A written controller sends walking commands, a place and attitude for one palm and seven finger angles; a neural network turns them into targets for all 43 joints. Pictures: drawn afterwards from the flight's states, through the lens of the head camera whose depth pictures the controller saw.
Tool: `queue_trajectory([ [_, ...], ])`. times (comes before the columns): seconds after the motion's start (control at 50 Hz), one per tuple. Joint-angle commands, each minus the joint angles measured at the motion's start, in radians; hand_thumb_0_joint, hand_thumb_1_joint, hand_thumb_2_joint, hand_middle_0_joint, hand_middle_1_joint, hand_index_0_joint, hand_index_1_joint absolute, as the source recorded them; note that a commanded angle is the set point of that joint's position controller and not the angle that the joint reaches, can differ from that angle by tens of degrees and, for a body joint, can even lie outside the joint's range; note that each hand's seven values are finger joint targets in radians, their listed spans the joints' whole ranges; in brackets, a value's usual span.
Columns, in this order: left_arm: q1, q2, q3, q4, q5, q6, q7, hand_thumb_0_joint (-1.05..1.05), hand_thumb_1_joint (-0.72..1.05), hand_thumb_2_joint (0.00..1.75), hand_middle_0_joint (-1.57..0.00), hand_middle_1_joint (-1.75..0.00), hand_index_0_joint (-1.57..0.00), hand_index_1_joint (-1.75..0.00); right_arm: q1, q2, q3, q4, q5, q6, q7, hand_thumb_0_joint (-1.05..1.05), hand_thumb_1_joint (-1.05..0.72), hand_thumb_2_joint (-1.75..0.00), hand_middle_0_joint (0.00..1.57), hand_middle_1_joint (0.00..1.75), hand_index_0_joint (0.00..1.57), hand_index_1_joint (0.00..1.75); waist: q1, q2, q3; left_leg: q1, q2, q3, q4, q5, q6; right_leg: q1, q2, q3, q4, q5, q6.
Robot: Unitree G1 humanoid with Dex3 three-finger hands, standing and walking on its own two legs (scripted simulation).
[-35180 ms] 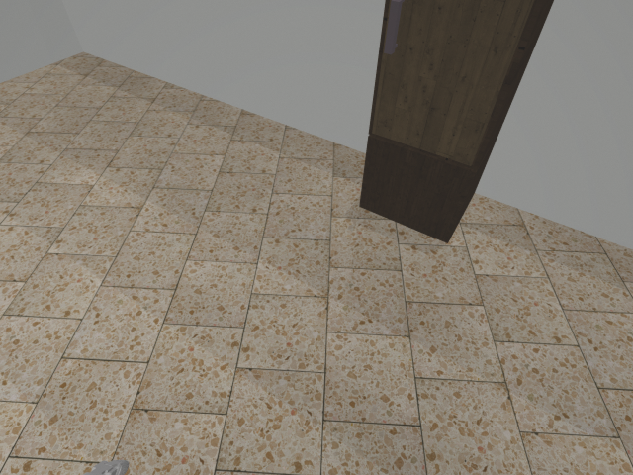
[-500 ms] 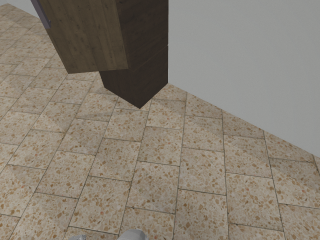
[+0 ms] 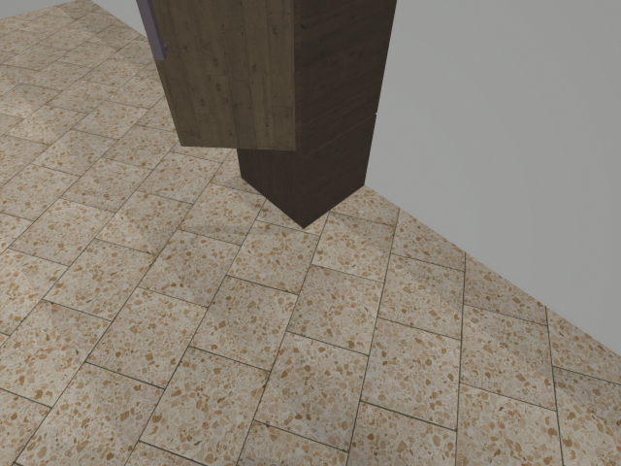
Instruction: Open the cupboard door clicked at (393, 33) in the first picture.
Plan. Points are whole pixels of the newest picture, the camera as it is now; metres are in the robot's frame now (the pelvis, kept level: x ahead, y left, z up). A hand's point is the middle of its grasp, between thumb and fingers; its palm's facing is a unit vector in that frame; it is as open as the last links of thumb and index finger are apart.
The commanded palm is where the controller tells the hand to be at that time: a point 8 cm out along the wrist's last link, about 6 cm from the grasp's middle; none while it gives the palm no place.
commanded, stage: take the last steps up to it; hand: left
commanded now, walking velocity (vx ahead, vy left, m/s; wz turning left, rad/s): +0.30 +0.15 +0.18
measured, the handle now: (155, 25) +1.07 +0.47 +0.06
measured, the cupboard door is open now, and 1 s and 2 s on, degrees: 44 44 44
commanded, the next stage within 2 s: come to a stop and stand still in 1.10 s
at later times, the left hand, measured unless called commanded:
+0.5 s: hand out of the picture +0.11 +0.26 -0.19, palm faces +0.16 -0.97 -0.18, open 7.4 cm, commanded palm none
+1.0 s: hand (155, 333) +0.34 +0.30 -0.16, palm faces +0.15 -0.97 -0.21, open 7.2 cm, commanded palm none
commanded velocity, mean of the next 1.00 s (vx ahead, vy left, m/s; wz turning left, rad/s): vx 0.29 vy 0.14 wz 0.02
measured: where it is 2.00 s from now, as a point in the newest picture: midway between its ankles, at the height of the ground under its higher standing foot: (260, 375)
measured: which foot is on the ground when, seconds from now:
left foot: down 0.00-0.04, up 0.06-0.36, down 0.38-0.72, up 0.74-1.00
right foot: up 0.00-0.04, down 0.06-0.38, up 0.40-0.70, down 0.72-1.00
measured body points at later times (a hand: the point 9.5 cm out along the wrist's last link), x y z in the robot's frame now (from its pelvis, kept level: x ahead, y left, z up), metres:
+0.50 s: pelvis +0.16 +0.07 -0.01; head +0.19 +0.10 +0.43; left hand +0.10 +0.31 -0.18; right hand +0.27 -0.15 -0.15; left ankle +0.19 +0.19 -0.74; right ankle +0.09 -0.07 -0.67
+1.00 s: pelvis +0.36 +0.12 +0.01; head +0.39 +0.11 +0.46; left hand +0.33 +0.35 -0.14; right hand +0.42 -0.11 -0.15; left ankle +0.40 +0.28 -0.68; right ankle +0.31 +0.00 -0.74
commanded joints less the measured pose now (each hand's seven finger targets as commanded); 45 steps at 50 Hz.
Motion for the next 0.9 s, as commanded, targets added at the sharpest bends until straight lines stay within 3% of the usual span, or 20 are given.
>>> queue_trajectory([
  [0.0, 0.163, 0.107, 0.040, -0.009, 0.001, -0.045, 0.005, 0.00, 0.90, 0.90, -0.20, -0.30, -0.20, -0.30, -0.060, -0.166, -0.046, -0.055, 0.015, -0.014, -0.006, 0.00, -0.90, -0.90, 0.20, 0.30, 0.20, 0.30, 0.093, 0.006, -0.013, -0.321, 0.097, -0.088, 0.038, -0.158, 0.064, 0.429, -0.008, 0.023, -0.301, 0.054, -0.010],
  [0.02, 0.256, 0.196, 0.059, 0.012, 0.010, -0.057, 0.017, 0.00, 0.90, 0.90, -0.20, -0.30, -0.20, -0.30, -0.047, -0.101, -0.037, -0.075, 0.024, -0.018, 0.001, 0.00, -0.90, -0.90, 0.20, 0.30, 0.20, 0.30, 0.128, -0.255, -0.031, -0.515, -0.013, 0.032, 0.319, -0.252, 0.001, 0.583, -0.265, 0.342, -0.468, -0.127, -0.090],
  [0.04, 0.299, 0.256, 0.067, 0.014, -0.001, -0.051, 0.025, 0.00, 0.90, 0.90, -0.20, -0.30, -0.20, -0.30, -0.091, -0.121, -0.041, -0.114, 0.010, -0.011, 0.007, 0.00, -0.90, -0.90, 0.20, 0.30, 0.20, 0.30, 0.140, -0.326, -0.010, -0.570, -0.004, 0.000, 0.565, -0.348, -0.020, 0.498, -0.455, 0.607, -0.626, -0.262, -0.186],
  [0.06, 0.251, 0.245, 0.065, -0.004, -0.005, -0.051, 0.032, 0.00, 0.90, 0.90, -0.20, -0.30, -0.20, -0.30, -0.116, -0.141, -0.048, -0.119, 0.002, -0.007, 0.013, 0.00, -0.90, -0.90, 0.20, 0.30, 0.20, 0.30, 0.106, -0.222, 0.037, -0.574, 0.055, -0.049, 0.684, -0.251, -0.025, 0.373, -0.452, 0.624, -0.650, -0.393, -0.225],
  [0.1, 0.138, 0.151, 0.044, -0.018, -0.002, -0.062, 0.043, 0.00, 0.90, 0.90, -0.20, -0.30, -0.20, -0.30, -0.125, -0.126, -0.057, -0.097, 0.002, 0.005, 0.022, 0.00, -0.90, -0.90, 0.20, 0.30, 0.20, 0.30, 0.042, -0.224, 0.077, -0.548, 0.126, -0.073, 0.730, -0.101, -0.041, 0.236, -0.381, 0.433, -0.636, -0.257, -0.172],
  [0.16, 0.119, 0.119, 0.034, -0.008, -0.001, -0.086, 0.036, 0.00, 0.90, 0.90, -0.20, -0.30, -0.20, -0.30, -0.097, -0.069, -0.044, -0.072, 0.007, 0.013, 0.039, 0.00, -0.90, -0.90, 0.20, 0.30, 0.20, 0.30, 0.011, -0.179, 0.036, -0.434, 0.131, 0.017, 0.566, 0.017, -0.074, 0.212, -0.281, 0.136, -0.606, 0.108, -0.115],
  [0.28, 0.162, 0.178, 0.048, 0.051, 0.004, -0.084, 0.029, 0.00, 0.90, 0.90, -0.20, -0.30, -0.20, -0.30, -0.132, -0.043, -0.034, -0.099, 0.014, -0.011, 0.057, 0.00, -0.90, -0.90, 0.20, 0.30, 0.20, 0.30, 0.026, -0.167, 0.008, -0.219, 0.052, 0.140, 0.162, 0.042, -0.065, 0.233, -0.251, 0.020, -0.505, 0.235, -0.093],
  [0.32, 0.130, 0.171, 0.052, 0.049, 0.002, -0.072, 0.026, 0.00, 0.90, 0.90, -0.20, -0.30, -0.20, -0.30, -0.009, -0.090, -0.043, -0.069, 0.009, -0.021, 0.045, 0.00, -0.90, -0.90, 0.20, 0.30, 0.20, 0.30, -0.040, -0.108, -0.025, 0.005, 0.020, 0.182, 0.044, 0.068, -0.054, 0.138, -0.206, -0.040, -0.373, 0.196, -0.061],
  [0.34, 0.133, 0.130, 0.045, 0.038, 0.000, -0.065, 0.019, 0.00, 0.90, 0.90, -0.20, -0.30, -0.20, -0.30, 0.110, -0.160, -0.062, -0.039, 0.003, -0.026, 0.032, 0.00, -0.90, -0.90, 0.20, 0.30, 0.20, 0.30, -0.093, 0.039, -0.079, 0.185, 0.082, 0.097, 0.021, -0.002, -0.022, 0.027, -0.152, -0.090, -0.151, 0.171, -0.035],
  [0.36, 0.130, 0.055, 0.031, 0.004, -0.010, -0.059, 0.013, 0.00, 0.90, 0.90, -0.20, -0.30, -0.20, -0.30, 0.244, -0.281, -0.094, -0.015, -0.012, -0.033, 0.013, 0.00, -0.90, -0.90, 0.20, 0.30, 0.20, 0.30, -0.144, 0.339, -0.137, 0.300, 0.333, -0.287, -0.100, -0.092, 0.081, -0.184, -0.006, -0.159, 0.172, -0.160, 0.014],
  [0.4, 0.003, 0.027, 0.011, -0.055, -0.005, -0.061, 0.019, 0.00, 0.90, 0.90, -0.20, -0.30, -0.20, -0.30, 0.232, -0.274, -0.084, -0.013, -0.007, -0.027, -0.012, 0.00, -0.90, -0.90, 0.20, 0.30, 0.20, 0.30, -0.128, 0.233, -0.098, 0.198, 0.416, -0.404, -0.201, -0.169, 0.174, -0.324, -0.026, 0.012, 0.506, -0.174, -0.036],
  [0.44, 0.011, 0.039, 0.017, -0.026, -0.003, -0.053, 0.014, 0.00, 0.90, 0.90, -0.20, -0.30, -0.20, -0.30, 0.078, -0.177, -0.058, -0.052, -0.002, -0.034, -0.020, 0.00, -0.90, -0.90, 0.20, 0.30, 0.20, 0.30, -0.066, 0.234, -0.024, 0.038, 0.361, -0.261, -0.231, -0.149, 0.152, -0.308, -0.081, 0.049, 0.518, -0.036, -0.037],
  [0.52, 0.064, 0.010, 0.009, 0.000, -0.001, -0.034, 0.006, 0.00, 0.90, 0.90, -0.20, -0.30, -0.20, -0.30, 0.017, -0.146, -0.043, -0.046, -0.002, -0.051, -0.021, 0.00, -0.90, -0.90, 0.20, 0.30, 0.20, 0.30, -0.006, 0.107, -0.035, -0.037, 0.305, -0.099, -0.251, 0.030, 0.146, -0.138, -0.075, 0.017, 0.255, 0.016, -0.029],
  [0.66, 0.119, 0.039, 0.022, 0.002, 0.005, -0.042, 0.008, 0.00, 0.90, 0.90, -0.20, -0.30, -0.20, -0.30, -0.010, -0.151, -0.043, -0.019, 0.001, -0.032, -0.002, 0.00, -0.90, -0.90, 0.20, 0.30, 0.20, 0.30, 0.060, 0.007, -0.001, -0.165, 0.222, 0.003, -0.122, -0.066, 0.102, 0.240, 0.003, -0.051, -0.182, 0.140, -0.028],
  [0.68, 0.203, 0.082, 0.035, 0.024, 0.009, -0.050, 0.012, 0.00, 0.90, 0.90, -0.20, -0.30, -0.20, -0.30, -0.023, -0.133, -0.039, -0.020, 0.008, -0.033, 0.000, 0.00, -0.90, -0.90, 0.20, 0.30, 0.20, 0.30, 0.103, -0.064, -0.016, -0.250, 0.144, 0.067, 0.046, -0.085, 0.056, 0.389, -0.035, 0.025, -0.288, 0.093, -0.044],
  [0.7, 0.298, 0.178, 0.052, 0.042, 0.014, -0.063, 0.021, 0.00, 0.90, 0.90, -0.20, -0.30, -0.20, -0.30, -0.012, -0.085, -0.033, -0.039, 0.019, -0.034, 0.011, 0.00, -0.90, -0.90, 0.20, 0.30, 0.20, 0.30, 0.134, -0.318, -0.031, -0.442, 0.019, 0.154, 0.338, -0.186, -0.007, 0.527, -0.273, 0.377, -0.478, -0.043, -0.135],
  [0.72, 0.321, 0.228, 0.059, 0.039, -0.002, -0.058, 0.027, 0.00, 0.90, 0.90, -0.20, -0.30, -0.20, -0.30, -0.034, -0.111, -0.037, -0.071, 0.005, -0.027, 0.014, 0.00, -0.90, -0.90, 0.20, 0.30, 0.20, 0.30, 0.129, -0.321, -0.015, -0.509, 0.022, 0.087, 0.568, -0.328, -0.024, 0.476, -0.426, 0.609, -0.620, -0.166, -0.228],
  [0.74, 0.266, 0.187, 0.050, 0.027, -0.004, -0.065, 0.037, 0.00, 0.90, 0.90, -0.20, -0.30, -0.20, -0.30, -0.080, -0.132, -0.047, -0.061, 0.000, -0.023, 0.011, 0.00, -0.90, -0.90, 0.20, 0.30, 0.20, 0.30, 0.103, -0.266, 0.052, -0.549, 0.067, 0.000, 0.688, -0.214, -0.028, 0.379, -0.409, 0.620, -0.635, -0.166, -0.232],
  [0.82, 0.174, 0.077, 0.021, 0.014, -0.009, -0.099, 0.039, 0.00, 0.90, 0.90, -0.20, -0.30, -0.20, -0.30, -0.046, -0.063, -0.036, -0.011, 0.000, -0.014, 0.022, 0.00, -0.90, -0.90, 0.20, 0.30, 0.20, 0.30, 0.021, -0.102, -0.019, -0.462, 0.131, 0.006, 0.611, 0.023, -0.073, 0.329, -0.267, 0.206, -0.560, 0.394, -0.155],
  [0.88, 0.218, 0.078, 0.019, 0.059, -0.008, -0.114, 0.036, 0.00, 0.90, 0.90, -0.20, -0.30, -0.20, -0.30, -0.064, -0.032, -0.031, -0.019, 0.006, -0.007, 0.030, 0.00, -0.90, -0.90, 0.20, 0.30, 0.20, 0.30, 0.028, -0.107, -0.057, -0.451, 0.114, 0.061, 0.486, 0.056, -0.094, 0.403, -0.234, 0.095, -0.522, 0.666, -0.145],
])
